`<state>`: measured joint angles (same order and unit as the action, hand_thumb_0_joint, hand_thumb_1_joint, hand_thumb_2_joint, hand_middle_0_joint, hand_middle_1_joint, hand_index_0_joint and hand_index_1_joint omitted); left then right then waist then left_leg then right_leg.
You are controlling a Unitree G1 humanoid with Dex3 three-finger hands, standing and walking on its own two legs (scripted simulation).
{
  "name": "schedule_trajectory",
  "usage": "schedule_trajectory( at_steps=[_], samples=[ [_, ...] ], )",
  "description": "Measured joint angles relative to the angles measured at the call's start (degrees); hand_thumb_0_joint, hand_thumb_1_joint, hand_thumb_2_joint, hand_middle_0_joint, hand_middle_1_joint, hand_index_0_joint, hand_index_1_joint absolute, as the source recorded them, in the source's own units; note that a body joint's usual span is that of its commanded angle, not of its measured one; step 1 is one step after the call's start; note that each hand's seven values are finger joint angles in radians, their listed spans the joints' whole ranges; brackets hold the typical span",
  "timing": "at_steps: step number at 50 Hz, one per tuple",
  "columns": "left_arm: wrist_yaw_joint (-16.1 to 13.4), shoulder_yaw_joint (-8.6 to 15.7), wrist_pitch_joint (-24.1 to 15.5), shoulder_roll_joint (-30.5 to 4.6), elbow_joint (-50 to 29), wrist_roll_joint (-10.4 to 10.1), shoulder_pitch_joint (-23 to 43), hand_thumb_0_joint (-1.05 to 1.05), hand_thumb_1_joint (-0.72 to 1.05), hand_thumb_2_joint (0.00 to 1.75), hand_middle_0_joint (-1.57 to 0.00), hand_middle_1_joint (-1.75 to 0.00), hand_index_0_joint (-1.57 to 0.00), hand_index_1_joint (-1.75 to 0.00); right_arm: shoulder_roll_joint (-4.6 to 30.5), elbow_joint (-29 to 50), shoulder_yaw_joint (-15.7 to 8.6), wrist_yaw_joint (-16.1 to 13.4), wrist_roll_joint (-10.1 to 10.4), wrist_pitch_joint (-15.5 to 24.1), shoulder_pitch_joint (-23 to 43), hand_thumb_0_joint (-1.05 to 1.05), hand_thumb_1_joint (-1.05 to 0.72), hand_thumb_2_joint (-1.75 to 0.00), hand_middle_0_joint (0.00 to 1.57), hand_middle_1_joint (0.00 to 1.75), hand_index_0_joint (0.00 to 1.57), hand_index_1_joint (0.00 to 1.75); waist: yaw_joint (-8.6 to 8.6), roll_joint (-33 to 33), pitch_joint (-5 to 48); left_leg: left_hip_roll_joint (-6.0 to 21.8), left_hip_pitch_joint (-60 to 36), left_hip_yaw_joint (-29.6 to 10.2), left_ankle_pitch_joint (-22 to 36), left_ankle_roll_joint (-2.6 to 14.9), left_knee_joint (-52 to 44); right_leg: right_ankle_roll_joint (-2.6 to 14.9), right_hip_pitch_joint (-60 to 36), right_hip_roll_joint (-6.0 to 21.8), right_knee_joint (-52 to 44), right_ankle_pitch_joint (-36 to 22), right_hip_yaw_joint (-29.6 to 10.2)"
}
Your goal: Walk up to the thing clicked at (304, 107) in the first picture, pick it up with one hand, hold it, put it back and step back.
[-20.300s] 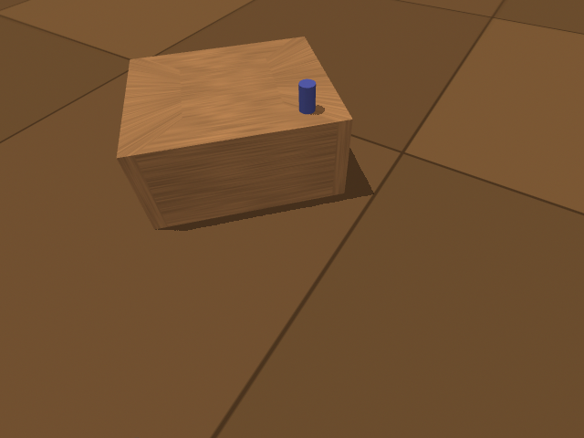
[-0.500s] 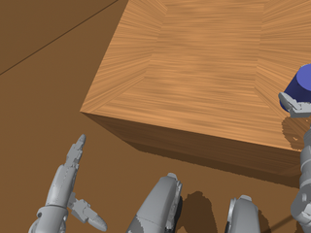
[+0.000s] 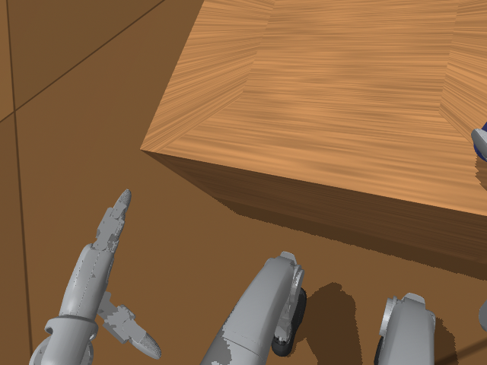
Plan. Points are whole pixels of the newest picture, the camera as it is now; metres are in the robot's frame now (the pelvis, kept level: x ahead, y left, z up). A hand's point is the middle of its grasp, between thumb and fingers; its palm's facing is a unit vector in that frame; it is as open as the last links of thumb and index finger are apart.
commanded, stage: lower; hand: right
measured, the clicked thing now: out of the picture +0.52 -0.20 -0.05
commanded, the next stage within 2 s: loosen in 0.78 s
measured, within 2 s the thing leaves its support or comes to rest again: rests again in 0.66 s
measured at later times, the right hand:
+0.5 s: hand out of the picture +0.52 -0.20 -0.09, palm faces +0.21 +0.98 +0.00, open 9.5 cm
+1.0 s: hand out of the picture +0.53 -0.20 -0.10, palm faces +0.20 +0.98 +0.00, open 9.4 cm
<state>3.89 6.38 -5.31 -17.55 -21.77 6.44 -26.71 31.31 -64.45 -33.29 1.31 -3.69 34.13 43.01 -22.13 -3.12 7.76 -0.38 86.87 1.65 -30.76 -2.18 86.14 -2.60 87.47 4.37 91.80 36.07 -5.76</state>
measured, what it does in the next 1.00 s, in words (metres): stands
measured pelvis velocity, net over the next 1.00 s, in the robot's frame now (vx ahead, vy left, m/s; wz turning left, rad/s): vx -0.02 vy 0.00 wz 0.01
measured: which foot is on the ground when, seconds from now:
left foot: down 0.00-1.00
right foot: down 0.00-1.00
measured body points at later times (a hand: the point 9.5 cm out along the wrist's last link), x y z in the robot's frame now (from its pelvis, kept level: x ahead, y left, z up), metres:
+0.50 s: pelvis -0.01 +0.00 -0.03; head +0.20 -0.08 +0.36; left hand +0.17 +0.26 +0.11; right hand +0.50 -0.25 -0.08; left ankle +0.08 +0.14 -0.54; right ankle +0.04 -0.14 -0.54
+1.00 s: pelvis -0.02 +0.00 -0.05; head +0.20 -0.08 +0.34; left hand +0.16 +0.25 +0.11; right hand +0.51 -0.26 -0.10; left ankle +0.08 +0.14 -0.54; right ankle +0.04 -0.14 -0.54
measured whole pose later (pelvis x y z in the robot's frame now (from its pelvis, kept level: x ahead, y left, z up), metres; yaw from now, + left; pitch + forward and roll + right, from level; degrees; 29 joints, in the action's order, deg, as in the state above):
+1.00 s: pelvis -0.02 +0.00 -0.05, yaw +1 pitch +33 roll +6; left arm 5.0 10.4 -6.6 -21.0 -31.0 4.9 -27.7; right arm 37.1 -64.4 -35.8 2.6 -4.4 32.0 45.0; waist -25.4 -3.5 7.5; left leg -0.6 97.0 1.7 -31.8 -2.4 95.5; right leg -2.7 97.5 4.0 101.5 37.5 -6.9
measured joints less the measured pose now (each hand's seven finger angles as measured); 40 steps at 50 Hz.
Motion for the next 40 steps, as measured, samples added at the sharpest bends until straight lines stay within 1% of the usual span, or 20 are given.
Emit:
schedule_trajectory(
  at_steps=[4,13,18,23,31,40],
  samples=[
    [0.3,0.4,0.0,-0.1,-0.8,0.1,-0.2,-0.01,-0.53,0.06,-0.06,-0.05,-0.06,-0.05,0.7,0.0,-0.2,0.0,-0.2,-0.3,0.0,-0.01,0.39,-1.15,0.71,1.09,0.78,1.12,-0.32,0.3,0.3,-0.1,1.0,0.2,-0.4,-0.02,0.9,-0.04,1.1,0.0,1.1,0.5,-0.3],
    [0.8,1.0,-0.2,-0.5,-2.5,-0.1,-0.2,-0.01,-0.53,0.06,-0.06,-0.05,-0.06,-0.05,1.1,-0.1,-1.3,0.1,0.0,-0.6,-0.4,-0.01,0.39,-1.15,0.7,1.09,0.77,1.13,-0.56,0.7,0.4,-0.2,3.0,0.0,-1.1,-0.07,3.1,-0.04,2.9,0.1,3.2,1.3,-0.3],
    [0.9,1.4,-0.3,-1.1,-3.9,-0.4,-0.2,-0.01,-0.54,0.07,-0.06,-0.05,-0.06,-0.05,1.9,0.1,-2.0,0.4,-0.3,-0.8,-0.2,-0.01,0.39,-1.15,0.7,1.1,0.77,1.13,-1.16,0.5,0.1,-0.2,4.2,0.1,-1.2,-0.02,4.3,-0.13,4.1,0.0,4.4,1.4,-0.5],
    [0.8,2.5,-0.5,-1.9,-5.1,-0.7,-0.3,-0.01,-0.54,0.07,-0.06,-0.05,-0.06,-0.05,2.7,0.1,-2.2,0.6,-0.4,-1.1,0.2,-0.01,0.39,-1.15,0.7,1.1,0.77,1.13,-1.69,0.1,-0.1,-0.3,5.3,0.2,-1.0,0.02,5.1,-0.2,5.2,0.0,5.2,1.3,-0.7],
    [0.8,2.8,-0.9,-2.1,-6.8,-1.0,-1.0,-0.01,-0.54,0.07,-0.06,-0.04,-0.06,-0.05,3.7,0.0,-2.1,0.7,-0.7,-1.6,0.4,-0.01,0.39,-1.15,0.71,1.09,0.77,1.13,-2.55,-0.3,-0.1,-0.3,6.8,0.2,-0.9,-0.04,6.2,-0.19,6.7,-0.1,6.5,1.3,-0.9],
    [0.8,4.4,-1.5,-3.4,-7.4,-1.1,-0.7,-0.01,-0.55,0.07,-0.06,-0.04,-0.05,-0.06,4.9,-0.2,-2.3,0.4,-0.8,-1.6,1.0,-0.01,0.39,-1.15,0.71,1.09,0.78,1.12,-3.11,-0.6,-0.3,-0.4,8.4,0.1,-1.0,-0.23,7.6,-0.07,8.4,-0.1,8.1,1.5,-0.9]
  ],
)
